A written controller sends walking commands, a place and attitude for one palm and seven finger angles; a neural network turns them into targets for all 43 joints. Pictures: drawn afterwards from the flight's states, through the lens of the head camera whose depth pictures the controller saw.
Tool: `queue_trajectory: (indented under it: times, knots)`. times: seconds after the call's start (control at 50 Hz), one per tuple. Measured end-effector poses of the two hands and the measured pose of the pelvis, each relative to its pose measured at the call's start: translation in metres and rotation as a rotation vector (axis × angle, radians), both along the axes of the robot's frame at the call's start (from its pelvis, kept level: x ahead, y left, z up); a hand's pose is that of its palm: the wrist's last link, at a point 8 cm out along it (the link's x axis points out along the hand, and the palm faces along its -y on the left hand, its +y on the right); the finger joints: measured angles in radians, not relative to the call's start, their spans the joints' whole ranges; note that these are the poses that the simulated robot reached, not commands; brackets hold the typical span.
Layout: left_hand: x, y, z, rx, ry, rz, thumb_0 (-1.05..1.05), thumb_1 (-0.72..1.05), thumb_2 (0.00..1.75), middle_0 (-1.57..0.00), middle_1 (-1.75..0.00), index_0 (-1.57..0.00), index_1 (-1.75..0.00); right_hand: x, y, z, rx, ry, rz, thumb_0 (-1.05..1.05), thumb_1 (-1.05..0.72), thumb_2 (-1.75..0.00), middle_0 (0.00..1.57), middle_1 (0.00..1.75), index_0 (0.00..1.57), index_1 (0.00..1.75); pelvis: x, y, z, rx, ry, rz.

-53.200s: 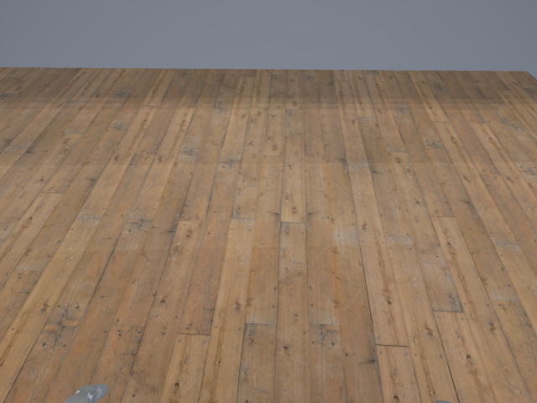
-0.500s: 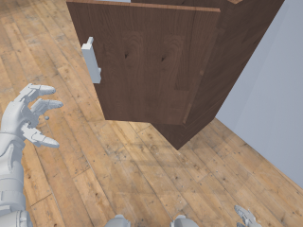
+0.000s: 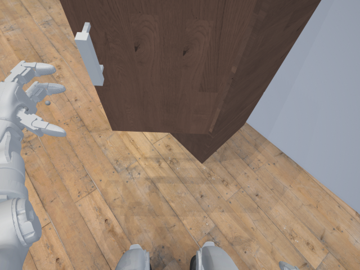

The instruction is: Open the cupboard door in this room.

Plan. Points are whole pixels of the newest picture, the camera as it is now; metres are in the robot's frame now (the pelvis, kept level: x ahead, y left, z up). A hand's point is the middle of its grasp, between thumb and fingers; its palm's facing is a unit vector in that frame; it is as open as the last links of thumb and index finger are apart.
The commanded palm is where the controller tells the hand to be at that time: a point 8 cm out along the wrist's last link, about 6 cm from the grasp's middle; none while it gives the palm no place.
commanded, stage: move the hooked fingers beside the handle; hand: left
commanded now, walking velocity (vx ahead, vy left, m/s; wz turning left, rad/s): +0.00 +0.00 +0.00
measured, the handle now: (93, 55) +0.60 +0.20 +0.06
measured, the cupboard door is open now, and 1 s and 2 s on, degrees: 46 46 46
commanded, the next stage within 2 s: none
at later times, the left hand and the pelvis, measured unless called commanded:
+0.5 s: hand (59, 71) +0.53 +0.26 +0.08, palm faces -0.06 -1.00 -0.02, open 14.0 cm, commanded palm +0.53 +0.30 +0.07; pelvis +0.00 +0.01 -0.02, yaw -2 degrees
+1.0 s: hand (60, 68) +0.55 +0.27 +0.07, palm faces -0.03 -1.00 -0.03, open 14.0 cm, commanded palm +0.54 +0.30 +0.07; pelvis +0.02 +0.01 -0.01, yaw -2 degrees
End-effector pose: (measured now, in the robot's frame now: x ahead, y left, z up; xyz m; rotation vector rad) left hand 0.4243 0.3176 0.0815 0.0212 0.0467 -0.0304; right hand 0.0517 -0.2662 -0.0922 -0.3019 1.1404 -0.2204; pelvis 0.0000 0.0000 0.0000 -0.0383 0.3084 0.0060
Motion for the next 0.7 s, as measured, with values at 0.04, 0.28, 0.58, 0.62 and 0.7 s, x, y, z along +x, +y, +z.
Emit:
queue_trajectory:
  times: [0.04, 0.28, 0.58, 0.62, 0.7]
  knots:
    - [0.007, 0.0, 0.0, 0.007, 0.001, -0.006, -0.01, -0.5, 0.3, -0.3, -1.2, -0.3, -1.2, -0.006, 0.0, -0.002, -0.003, 0.028, -0.004, 0.01, -0.9, -0.9, 0.2, 0.3, 0.2, 0.3, -0.001, 0.0, -0.002, -0.003, 0.009, 0.002]
    - [0.053, -0.006, -0.006, -0.005, 0.018, -0.023, -0.01, -0.5, 0.3, -0.3, -1.2, -0.3, -1.2, -0.048, -0.003, -0.005, -0.037, 0.171, -0.07, 0.01, -0.9, -0.9, 0.2, 0.3, 0.2, 0.3, -0.003, 0.002, -0.01, -0.018, 0.069, -0.003]
    - [0.103, 0.0, -0.003, 0.007, 0.022, -0.028, -0.01, -0.5, 0.3, -0.3, -1.2, -0.3, -1.2, -0.087, 0.014, -0.001, -0.033, 0.325, -0.143, 0.01, -0.91, -0.9, 0.2, 0.3, 0.2, 0.3, 0.004, 0.011, -0.016, -0.037, 0.138, -0.016]
    - [0.107, -0.001, -0.001, 0.006, 0.017, -0.029, -0.01, -0.5, 0.3, -0.3, -1.2, -0.3, -1.2, -0.089, 0.017, -0.001, -0.03, 0.34, -0.147, 0.0, -0.91, -0.9, 0.2, 0.3, 0.2, 0.3, 0.005, 0.012, -0.016, -0.04, 0.144, -0.015]
    - [0.118, -0.003, 0.0, -0.005, 0.013, -0.029, -0.01, -0.5, 0.3, -0.3, -1.2, -0.3, -1.2, -0.092, 0.022, 0.0, -0.025, 0.361, -0.154, 0.0, -0.9, -0.9, 0.21, 0.3, 0.2, 0.3, 0.007, 0.014, -0.017, -0.044, 0.155, -0.014]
